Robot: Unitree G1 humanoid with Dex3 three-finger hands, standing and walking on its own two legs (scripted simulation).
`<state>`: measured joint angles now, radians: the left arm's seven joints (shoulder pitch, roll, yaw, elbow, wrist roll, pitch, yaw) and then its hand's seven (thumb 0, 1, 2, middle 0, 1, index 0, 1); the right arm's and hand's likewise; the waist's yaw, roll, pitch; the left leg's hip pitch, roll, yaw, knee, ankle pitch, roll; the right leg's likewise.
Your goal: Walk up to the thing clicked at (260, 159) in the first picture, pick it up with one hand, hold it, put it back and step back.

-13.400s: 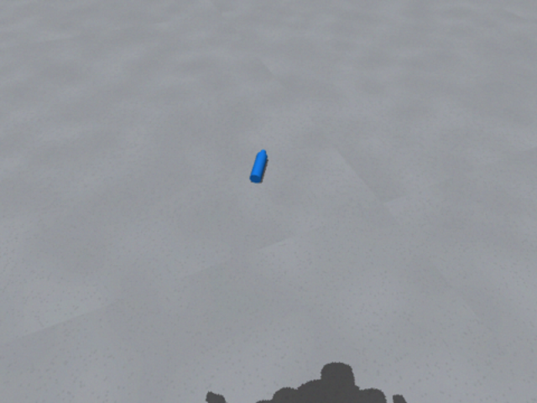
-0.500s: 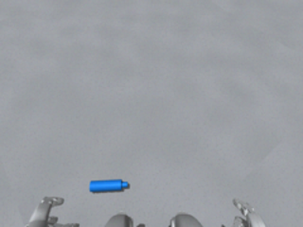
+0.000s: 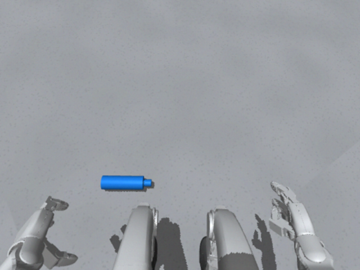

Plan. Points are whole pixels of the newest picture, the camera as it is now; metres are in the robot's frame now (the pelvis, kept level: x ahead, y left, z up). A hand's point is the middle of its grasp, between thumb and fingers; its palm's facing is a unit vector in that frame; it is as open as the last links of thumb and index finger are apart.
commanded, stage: rise first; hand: left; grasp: from above
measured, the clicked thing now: (127, 182) +0.38 +0.23 -0.56
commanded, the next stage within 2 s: approach in 1.86 s
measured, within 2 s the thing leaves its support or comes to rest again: neither
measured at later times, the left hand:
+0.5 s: hand (83, 202) +0.27 +0.32 -0.32, palm faces -0.49 -0.30 -0.82, open 14.0 cm
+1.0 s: hand (91, 193) +0.31 +0.32 -0.40, palm faces -0.47 -0.13 -0.87, open 14.3 cm
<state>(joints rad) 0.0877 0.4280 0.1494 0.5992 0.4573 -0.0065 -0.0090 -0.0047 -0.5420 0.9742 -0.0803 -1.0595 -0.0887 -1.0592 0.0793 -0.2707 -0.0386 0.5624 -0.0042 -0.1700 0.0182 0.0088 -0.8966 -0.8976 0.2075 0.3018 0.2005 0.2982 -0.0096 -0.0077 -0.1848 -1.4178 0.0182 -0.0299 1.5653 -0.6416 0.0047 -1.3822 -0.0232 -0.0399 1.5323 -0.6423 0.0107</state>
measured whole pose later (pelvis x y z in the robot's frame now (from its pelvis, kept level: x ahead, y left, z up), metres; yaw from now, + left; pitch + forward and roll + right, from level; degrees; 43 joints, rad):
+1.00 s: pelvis -0.06 +0.00 -0.24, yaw -5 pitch +32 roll -7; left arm -0.59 0.69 0.18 1.17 1.17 -0.37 0.34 0.00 -0.54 1.03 -0.08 -0.95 -0.08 -0.96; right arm 0.05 -0.28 -0.05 0.77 -0.12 -0.04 0.12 0.00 -0.90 -0.90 0.21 0.30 0.20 0.30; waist -0.07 -0.02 -0.09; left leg -2.24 0.02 -0.10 2.33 -0.67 0.01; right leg -2.16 -0.01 -0.08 2.26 -0.67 0.02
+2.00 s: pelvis -0.05 +0.00 -0.27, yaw -5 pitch +33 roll -7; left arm -0.68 0.71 0.20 1.36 1.30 -0.36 0.50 0.00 -0.50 0.97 -0.08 -1.04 -0.11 -1.02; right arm 0.04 -0.26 -0.04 0.82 -0.17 -0.05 0.15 0.00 -0.91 -0.90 0.21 0.30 0.20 0.30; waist -0.12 -0.04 -0.08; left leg -2.31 0.02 -0.10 2.44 -0.71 0.01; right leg -2.25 -0.01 -0.08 2.37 -0.70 0.02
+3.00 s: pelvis -0.05 +0.00 -0.28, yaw -6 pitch +32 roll -7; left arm -0.78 0.68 0.15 1.43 1.33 -0.27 0.67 0.00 -0.56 1.03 -0.08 -1.01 -0.09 -1.02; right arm 0.02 -0.28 -0.03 0.85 -0.21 -0.10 0.18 0.00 -0.91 -0.90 0.20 0.30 0.20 0.30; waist -0.18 -0.06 -0.07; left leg -2.35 0.02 -0.11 2.50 -0.71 0.01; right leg -2.28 0.00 -0.08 2.42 -0.70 0.02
